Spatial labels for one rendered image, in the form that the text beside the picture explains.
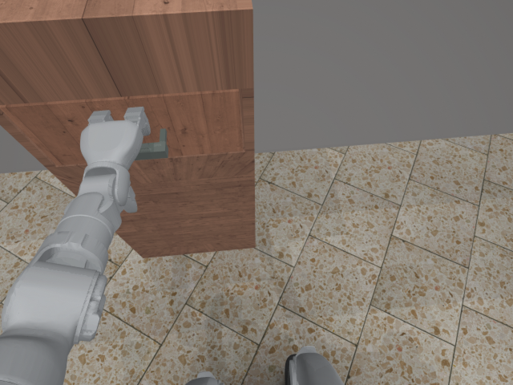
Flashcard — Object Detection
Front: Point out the robot right thigh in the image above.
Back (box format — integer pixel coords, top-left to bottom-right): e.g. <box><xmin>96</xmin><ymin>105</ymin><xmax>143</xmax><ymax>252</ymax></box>
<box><xmin>289</xmin><ymin>353</ymin><xmax>345</xmax><ymax>385</ymax></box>

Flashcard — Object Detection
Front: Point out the left robot forearm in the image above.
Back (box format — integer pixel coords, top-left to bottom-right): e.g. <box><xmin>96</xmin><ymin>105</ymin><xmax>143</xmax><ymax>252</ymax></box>
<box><xmin>2</xmin><ymin>161</ymin><xmax>130</xmax><ymax>333</ymax></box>

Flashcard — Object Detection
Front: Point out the drawer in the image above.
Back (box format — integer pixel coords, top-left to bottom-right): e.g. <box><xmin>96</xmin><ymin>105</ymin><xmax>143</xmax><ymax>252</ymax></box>
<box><xmin>0</xmin><ymin>89</ymin><xmax>243</xmax><ymax>165</ymax></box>

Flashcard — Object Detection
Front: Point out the cabinet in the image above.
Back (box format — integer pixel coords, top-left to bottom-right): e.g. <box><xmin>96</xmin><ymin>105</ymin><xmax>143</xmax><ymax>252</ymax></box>
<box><xmin>0</xmin><ymin>0</ymin><xmax>256</xmax><ymax>258</ymax></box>

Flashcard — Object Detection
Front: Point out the robot left upper arm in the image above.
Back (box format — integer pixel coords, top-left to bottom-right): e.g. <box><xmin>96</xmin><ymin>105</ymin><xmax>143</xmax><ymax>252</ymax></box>
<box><xmin>0</xmin><ymin>261</ymin><xmax>107</xmax><ymax>385</ymax></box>

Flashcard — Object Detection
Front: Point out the left robot hand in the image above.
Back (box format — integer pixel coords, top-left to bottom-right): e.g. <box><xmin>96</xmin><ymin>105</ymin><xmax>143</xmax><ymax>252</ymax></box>
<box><xmin>80</xmin><ymin>107</ymin><xmax>151</xmax><ymax>213</ymax></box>

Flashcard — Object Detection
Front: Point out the handle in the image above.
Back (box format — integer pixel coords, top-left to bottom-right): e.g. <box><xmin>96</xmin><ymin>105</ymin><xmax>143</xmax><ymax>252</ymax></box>
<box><xmin>135</xmin><ymin>128</ymin><xmax>168</xmax><ymax>160</ymax></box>

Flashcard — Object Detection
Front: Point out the robot right shin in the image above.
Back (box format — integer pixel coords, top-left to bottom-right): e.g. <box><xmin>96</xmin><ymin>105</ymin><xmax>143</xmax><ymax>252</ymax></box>
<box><xmin>296</xmin><ymin>346</ymin><xmax>317</xmax><ymax>357</ymax></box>

